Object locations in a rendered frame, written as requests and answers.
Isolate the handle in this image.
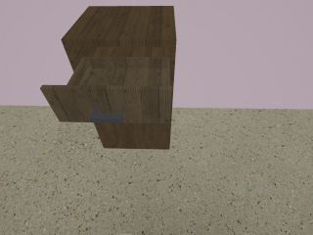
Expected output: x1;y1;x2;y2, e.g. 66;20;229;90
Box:
89;106;125;123

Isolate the cabinet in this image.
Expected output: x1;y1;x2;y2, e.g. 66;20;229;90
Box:
61;6;177;150

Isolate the drawer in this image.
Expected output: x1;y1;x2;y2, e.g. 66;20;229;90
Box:
40;57;172;124

